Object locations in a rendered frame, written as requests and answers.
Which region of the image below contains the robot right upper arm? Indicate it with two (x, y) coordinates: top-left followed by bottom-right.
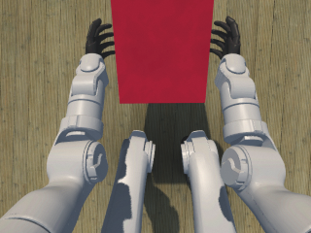
(220, 145), (311, 233)

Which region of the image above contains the carton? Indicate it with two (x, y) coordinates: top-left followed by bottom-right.
(111, 0), (214, 104)

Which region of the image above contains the left robot hand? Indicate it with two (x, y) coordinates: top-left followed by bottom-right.
(85, 18), (116, 59)

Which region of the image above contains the left robot shin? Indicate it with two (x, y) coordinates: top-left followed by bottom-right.
(119, 130), (149, 159)

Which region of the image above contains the right robot forearm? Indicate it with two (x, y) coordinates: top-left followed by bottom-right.
(214, 53), (286, 177)

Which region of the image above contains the robot right foot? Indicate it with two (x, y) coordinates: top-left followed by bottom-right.
(180, 136), (190, 185)

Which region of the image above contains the robot left upper arm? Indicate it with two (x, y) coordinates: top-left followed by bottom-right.
(0, 140), (109, 233)

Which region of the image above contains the right robot hand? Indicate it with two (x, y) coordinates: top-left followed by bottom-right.
(209, 16), (241, 60)

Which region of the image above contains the left robot forearm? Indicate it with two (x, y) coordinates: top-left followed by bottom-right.
(47, 53), (109, 177)

